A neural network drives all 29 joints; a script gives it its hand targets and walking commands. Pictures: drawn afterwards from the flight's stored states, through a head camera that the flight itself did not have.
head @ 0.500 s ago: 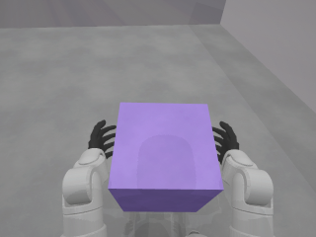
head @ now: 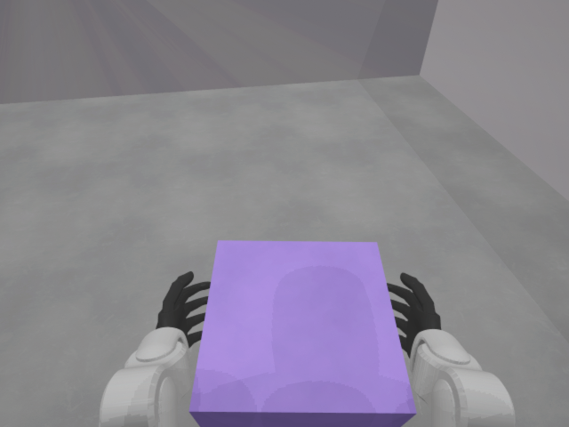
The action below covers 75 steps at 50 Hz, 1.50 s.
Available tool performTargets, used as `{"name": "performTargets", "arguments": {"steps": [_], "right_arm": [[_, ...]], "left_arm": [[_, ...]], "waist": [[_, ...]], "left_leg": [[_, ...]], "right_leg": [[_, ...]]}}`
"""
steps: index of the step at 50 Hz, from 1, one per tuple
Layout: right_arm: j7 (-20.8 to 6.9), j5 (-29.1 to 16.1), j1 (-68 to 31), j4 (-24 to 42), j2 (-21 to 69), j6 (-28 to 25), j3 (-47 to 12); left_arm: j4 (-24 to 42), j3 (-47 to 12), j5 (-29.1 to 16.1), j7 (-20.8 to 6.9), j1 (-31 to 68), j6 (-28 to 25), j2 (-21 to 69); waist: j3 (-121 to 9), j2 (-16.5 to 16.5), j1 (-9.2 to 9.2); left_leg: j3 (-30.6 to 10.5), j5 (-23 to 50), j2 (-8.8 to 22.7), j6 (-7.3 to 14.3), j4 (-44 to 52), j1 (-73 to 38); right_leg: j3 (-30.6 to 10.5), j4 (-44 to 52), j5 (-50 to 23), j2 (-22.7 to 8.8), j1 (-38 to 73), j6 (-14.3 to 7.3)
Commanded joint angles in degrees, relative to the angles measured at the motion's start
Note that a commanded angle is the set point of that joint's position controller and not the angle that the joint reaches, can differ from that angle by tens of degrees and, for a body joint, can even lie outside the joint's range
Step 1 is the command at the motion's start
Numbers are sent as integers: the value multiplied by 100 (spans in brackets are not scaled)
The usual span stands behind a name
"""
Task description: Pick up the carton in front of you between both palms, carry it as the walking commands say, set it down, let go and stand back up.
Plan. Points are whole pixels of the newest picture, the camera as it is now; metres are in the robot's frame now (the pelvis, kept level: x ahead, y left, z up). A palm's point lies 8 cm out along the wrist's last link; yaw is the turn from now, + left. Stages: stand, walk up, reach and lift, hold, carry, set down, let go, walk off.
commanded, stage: carry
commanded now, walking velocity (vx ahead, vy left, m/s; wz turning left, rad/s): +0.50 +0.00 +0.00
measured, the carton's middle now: (295, 354) +0.23 +0.00 +0.02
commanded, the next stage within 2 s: none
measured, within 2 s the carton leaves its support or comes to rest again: neither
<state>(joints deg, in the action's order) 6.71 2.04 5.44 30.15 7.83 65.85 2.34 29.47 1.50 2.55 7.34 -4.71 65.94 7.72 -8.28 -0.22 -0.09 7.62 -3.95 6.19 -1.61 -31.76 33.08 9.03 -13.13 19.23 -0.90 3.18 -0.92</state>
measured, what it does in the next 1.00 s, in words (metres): walks ahead: left foot, then right foot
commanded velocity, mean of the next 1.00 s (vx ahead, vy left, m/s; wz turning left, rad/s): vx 0.50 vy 0.00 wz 0.00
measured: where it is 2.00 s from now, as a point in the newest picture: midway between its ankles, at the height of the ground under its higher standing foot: (297, 283)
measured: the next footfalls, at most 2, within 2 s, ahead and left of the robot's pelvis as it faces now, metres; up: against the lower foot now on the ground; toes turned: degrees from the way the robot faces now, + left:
left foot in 0.08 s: +0.26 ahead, +0.13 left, +0.00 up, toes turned +9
right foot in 0.60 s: +0.57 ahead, -0.12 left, +0.00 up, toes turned -12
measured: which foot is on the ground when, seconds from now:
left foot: up 0.00-0.06, down 0.08-0.62, up 0.64-1.00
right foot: down 0.00-0.12, up 0.14-0.58, down 0.60-1.00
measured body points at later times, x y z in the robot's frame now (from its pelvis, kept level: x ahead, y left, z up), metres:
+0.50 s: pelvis +0.33 +0.01 +0.01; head +0.31 +0.02 +0.46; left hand +0.57 +0.16 +0.10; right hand +0.56 -0.15 +0.10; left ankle +0.22 +0.12 -0.74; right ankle +0.46 -0.13 -0.70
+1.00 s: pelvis +0.65 -0.05 +0.01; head +0.64 -0.07 +0.46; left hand +0.89 +0.10 +0.10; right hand +0.88 -0.20 +0.09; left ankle +0.79 +0.11 -0.70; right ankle +0.53 -0.11 -0.74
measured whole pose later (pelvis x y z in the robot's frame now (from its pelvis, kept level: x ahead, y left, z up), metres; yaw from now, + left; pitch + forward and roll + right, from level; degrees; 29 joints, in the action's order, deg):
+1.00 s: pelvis +0.65 -0.05 +0.01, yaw -1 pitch +4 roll +2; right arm 7.5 2.4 5.6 33.6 7.7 65.9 0.7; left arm 32.8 2.0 1.9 6.9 -6.1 64.6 7.8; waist -7.0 0.7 0.3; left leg 8.0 -4.0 6.3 -1.0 -35.4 33.7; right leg 10.7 -11.1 16.0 -1.4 0.8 -2.1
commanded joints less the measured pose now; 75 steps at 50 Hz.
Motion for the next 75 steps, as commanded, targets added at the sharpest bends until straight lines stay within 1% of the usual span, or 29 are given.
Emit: {"name": "performTargets", "arguments": {"steps": [1, 3, 4, 5, 6, 9, 12, 16, 17, 27, 28, 29, 30, 31, 32, 35, 41, 48, 52, 54, 55, 56, 57, 58, 61, 64, 66, 70, 75], "right_arm": [[-408, -1562, -2319, 539, 3941, 56, -3621], [-336, -1456, -2017, 581, 3667, 96, -3483], [-267, -1204, -1901, 274, 3583, 163, -3342], [-265, -1336, -2014, 367, 3297, 169, -3294], [-259, -1459, -1986, 209, 3577, 143, -3239], [-419, -1505, -2286, 346, 4108, 15, -3382], [-655, -1811, -2580, 784, 4733, -170, -3793], [-694, -1540, -2131, 361, 4404, -119, -3696], [-648, -1539, -2068, 590, 4060, -82, -3651], [-303, -1327, -1812, 753, 3298, 196, -3362], [-264, -1420, -2025, 648, 3497, 291, -3500], [-269, -1443, -1998, 837, 3416, 283, -3552], [-282, -1439, -2103, 660, 3484, 322, -3504], [-262, -1256, -2150, 734, 3324, 301, -3452], [-316, -1520, -2261, 785, 3724, 249, -3765], [-599, -1645, -2422, 694, 4670, -10, -3840], [-530, -1166, -1865, 591, 4656, -236, -3838], [-387, -1376, -2109, 866, 3977, -61, -3867], [-317, -1546, -2125, 930, 3793, 112, -3748], [-212, -1402, -1907, 732, 3666, 144, -3544], [-171, -1276, -1686, 625, 3544, 150, -3417], [-204, -1361, -1674, 754, 3356, 188, -3461], [-249, -1267, -1639, 641, 3516, 166, -3317], [-273, -1357, -1787, 787, 3680, 117, -3441], [-453, -1614, -2157, 852, 4399, 7, -3561], [-654, -1855, -2484, 1007, 4628, -69, -3855], [-686, -1729, -2111, 841, 4614, -57, -3799], [-608, -1739, -2241, 1120, 4287, -18, -3882], [-453, -1440, -2340, 798, 3910, 238, -3668]], "left_arm": [[570, -3249, -1295, -516, 1869, 59, 3659], [877, -3413, -1525, -491, 2130, 144, 3568], [557, -3384, -1418, -459, 2115, 235, 3452], [865, -3344, -1424, -429, 2138, 238, 3177], [900, -3389, -1465, -391, 2279, 302, 3163], [553, -3398, -1426, -470, 2602, 122, 4122], [813, -3742, -1453, -598, 2653, -91, 4661], [395, -3537, -1161, -612, 2077, -90, 4489], [372, -3507, -1202, -570, 1854, -47, 4290], [927, -3448, -1530, -401, 2107, 276, 3539], [762, -3362, -1470, -414, 2047, 266, 3442], [1020, -3259, -1485, -401, 1997, 244, 3434], [624, -3232, -1284, -399, 1766, 283, 3126], [118, -3057, -1285, -451, 1676, 292, 3302], [410, -3034, -1321, -511, 1530, 166, 3508], [837, -3586, -1628, -721, 2338, -86, 4597], [622, -3733, -1630, -923, 1711, -201, 4460], [589, -3293, -1384, -659, 1654, -84, 3607], [1115, -3368, -1437, -534, 1825, 28, 3563], [1085, -3389, -1474, -492, 1968, 103, 3396], [1086, -3488, -1540, -463, 1993, 174, 3135], [1006, -3388, -1398, -443, 1724, 195, 3197], [1217, -3561, -1455, -453, 1962, 233, 3388], [1052, -3591, -1642, -513, 1987, 228, 3522], [832, -3567, -1513, -619, 2142, 120, 4357], [723, -3556, -1356, -646, 1933, 6, 4469], [1018, -3689, -1393, -637, 2100, -48, 4478], [1012, -3581, -1435, -644, 1886, 36, 4319], [589, -3367, -1491, -599, 2036, 219, 3798]], "waist": [[53, -857, 106], [-761, -427, -117], [-1029, -379, -255], [-1305, 1298, -291], [-1019, 2061, -222], [-1157, 467, -64], [-939, 785, -55], [-760, 926, -11], [-241, 487, -78], [8, 1225, -83], [-238, 542, -5], [-819, 305, 194], [-1016, -1083, 153], [-1174, -1686, 149], [-1334, -1700, 151], [-1213, -398, 59], [-716, -386, 42], [87, -1060, 79], [194, -783, 117], [-250, -690, 43], [-782, -371, -140], [-1505, 497, -177], [-1746, 1491, -134], [-1873, 1649, -142], [-1246, 334, -36], [-951, 695, 45], [-835, 1284, 0], [-1132, 974, -16], [-920, -887, -35]], "left_leg": [[481, 344, -325, 153, 546, -822], [973, -255, -741, 353, 772, -2769], [211, -737, -163, 577, 586, -3884], [-2753, -1562, 1547, 1134, 1302, -4772], [-3499, -292, 1785, 1571, 1821, -4792], [-2019, -218, 1482, 1111, 1896, -3386], [-1227, -829, 1162, 636, 2278, -3003], [-718, -1323, 1204, 869, 2667, -2922], [-683, -678, 1137, 884, 2688, -2996], [271, 1856, 861, 572, 1423, -3390], [638, 2476, 540, 431, 412, -3340], [645, 1737, 220, 195, -852, -2878], [535, -218, -153, -78, -2509, -1222], [177, -2394, -693, -19, -3603, 246], [-530, -2291, -269, 56, -4264, 421], [-729, -1637, 241, 218, -3617, 196], [-270, -490, 144, 85, -1717, 135], [210, 84, -53, 55, -104, 401], [479, 416, -206, 211, 242, -356], [913, 296, -690, 311, 1077, -1330], [682, 980, -359, 471, 960, -2899], [-733, 2524, 818, 758, 611, -4704], [-2554, 4771, 1849, 1594, 876, -5699], [-2589, 4901, 2052, 1928, 959, -5362], [-870, 3589, 1400, 968, 1367, -3678], [7, 1949, 1062, 801, 1806, -2597], [-32, 1972, 986, 797, 1741, -2585], [326, 506, 825, 530, 1156, -2151], [-39, -1365, 191, -40, 446, -1810]], "right_leg": [[-258, -140, -3438, -1118, -325, -487], [216, -1984, -4371, -736, -578, -219], [385, -3286, -3243, -491, -1753, -46], [128, -5113, -1151, 76, -3206, 179], [-324, -6083, 664, 291, -4087, 104], [-1070, -5906, 138, -544, -3948, -106], [-610, -4944, -652, -556, -3653, -91], [-380, -3443, -916, -625, -3692, 140], [-308, -3141, -1147, -604, -3982, 84], [392, -1408, -1609, -208, -2665, -76], [923, -1228, -1425, 264, -1960, -109], [198, -1147, -1038, -120, -779, -151], [-2053, -732, -373, -1526, 248, -606], [-3692, -137, -389, -2365, 1026, -1259], [-3471, -34, -1372, -2249, 821, -1189], [-2268, 37, -1760, -2007, -223, -870], [-856, 542, -1171, -1540, -422, -666], [-496, 577, -2223, -1300, -2, -592], [-305, 274, -3490, -1367, 135, -518], [106, -1399, -5670, -1018, 376, -293], [344, -2534, -5036, -803, -248, 73], [156, -4052, -3017, -556, -1823, 247], [67, -5551, 564, 352, -3461, 338], [-701, -6748, 1076, 223, -3720, 167], [-1030, -5382, 356, -497, -3291, 91], [-463, -3299, 87, -351, -2418, 214], [-291, -2514, -228, -196, -2216, 174], [116, -1404, -1784, -209, -1286, 165], [-892, -1035, -4182, -1601, -841, -377]]}}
